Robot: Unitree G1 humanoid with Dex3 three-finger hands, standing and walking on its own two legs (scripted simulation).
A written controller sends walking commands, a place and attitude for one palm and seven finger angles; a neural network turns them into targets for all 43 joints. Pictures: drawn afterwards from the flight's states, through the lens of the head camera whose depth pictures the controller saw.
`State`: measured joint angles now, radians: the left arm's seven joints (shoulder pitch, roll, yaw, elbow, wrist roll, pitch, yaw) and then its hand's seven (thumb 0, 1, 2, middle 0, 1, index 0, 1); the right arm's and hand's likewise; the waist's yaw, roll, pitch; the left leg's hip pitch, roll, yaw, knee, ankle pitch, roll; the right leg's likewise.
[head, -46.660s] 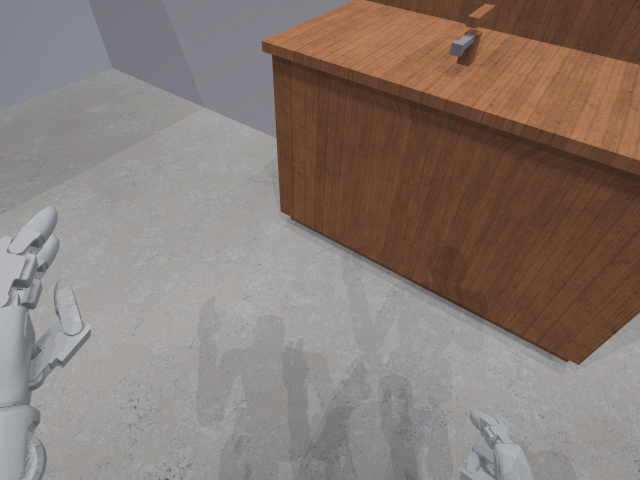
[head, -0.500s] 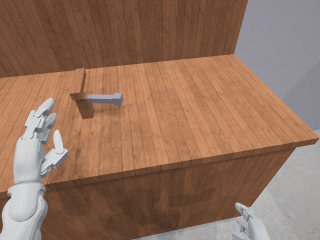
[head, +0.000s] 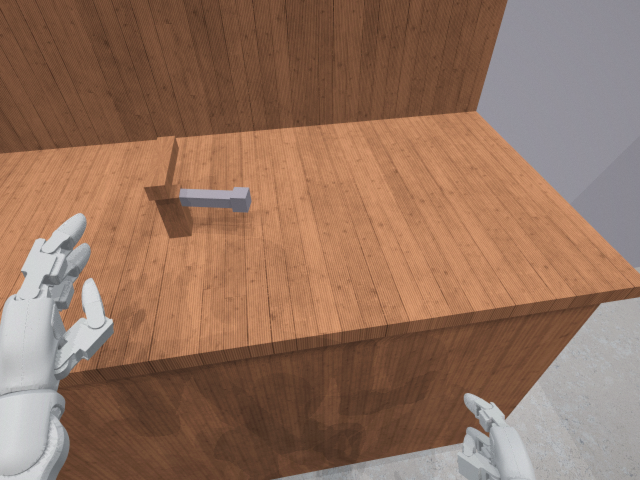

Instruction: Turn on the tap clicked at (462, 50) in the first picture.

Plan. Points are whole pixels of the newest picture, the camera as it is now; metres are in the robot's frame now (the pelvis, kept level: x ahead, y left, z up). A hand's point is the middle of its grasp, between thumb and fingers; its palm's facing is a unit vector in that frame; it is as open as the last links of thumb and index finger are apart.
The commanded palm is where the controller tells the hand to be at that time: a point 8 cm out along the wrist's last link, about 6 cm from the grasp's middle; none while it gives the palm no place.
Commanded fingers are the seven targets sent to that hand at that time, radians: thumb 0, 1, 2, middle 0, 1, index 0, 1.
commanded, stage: step back with the hand held close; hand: left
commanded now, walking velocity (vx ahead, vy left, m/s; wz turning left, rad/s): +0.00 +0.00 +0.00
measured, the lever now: (241, 199) +0.48 +0.20 +0.10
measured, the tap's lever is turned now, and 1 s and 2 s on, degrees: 76 76 76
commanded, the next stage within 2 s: stop stepping back and stand still in 1.64 s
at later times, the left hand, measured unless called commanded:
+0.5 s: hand (111, 351) +0.18 +0.24 +0.14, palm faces +0.31 -0.83 -0.47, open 7.4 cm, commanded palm +0.13 +0.28 +0.17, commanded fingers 0.00 0.90 0.90 -0.20 -0.30 -0.20 -0.30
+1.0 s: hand (83, 381) +0.15 +0.24 +0.14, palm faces +0.35 -0.82 -0.44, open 7.4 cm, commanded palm +0.09 +0.29 +0.17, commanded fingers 0.00 0.90 0.90 -0.20 -0.30 -0.20 -0.30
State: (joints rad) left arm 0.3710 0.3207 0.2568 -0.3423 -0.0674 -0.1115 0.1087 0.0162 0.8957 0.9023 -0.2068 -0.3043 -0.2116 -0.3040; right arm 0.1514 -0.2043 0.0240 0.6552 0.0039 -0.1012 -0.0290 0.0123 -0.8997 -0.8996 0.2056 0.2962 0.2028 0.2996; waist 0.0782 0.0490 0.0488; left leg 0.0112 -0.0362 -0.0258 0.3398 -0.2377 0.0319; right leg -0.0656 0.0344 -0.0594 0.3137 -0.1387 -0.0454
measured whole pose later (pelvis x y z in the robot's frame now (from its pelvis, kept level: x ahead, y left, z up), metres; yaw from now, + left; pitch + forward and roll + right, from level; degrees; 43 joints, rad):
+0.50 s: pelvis -0.03 +0.00 -0.01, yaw -1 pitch +0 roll +0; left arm 0.53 0.38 0.33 -0.51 -0.05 -0.15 0.13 0.02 0.89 0.90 -0.21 -0.31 -0.22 -0.30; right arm 0.17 -0.23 -0.01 0.56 0.02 -0.02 -0.06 0.01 -0.90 -0.90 0.20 0.30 0.20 0.30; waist 0.01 0.02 0.08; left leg -0.24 -0.05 0.01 0.48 -0.24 0.04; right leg -0.32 0.02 -0.04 0.45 -0.13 -0.04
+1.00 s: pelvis -0.07 +0.01 -0.02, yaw +0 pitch +1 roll +0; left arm 0.52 0.40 0.37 -0.62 -0.03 -0.17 0.18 0.01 0.89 0.90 -0.21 -0.31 -0.22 -0.30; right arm 0.17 -0.21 0.00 0.57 0.02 -0.04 -0.05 0.01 -0.90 -0.90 0.21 0.30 0.20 0.30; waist -0.01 -0.03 0.09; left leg -0.41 -0.05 0.01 0.64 -0.25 0.05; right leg -0.46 0.00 -0.06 0.56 -0.13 -0.03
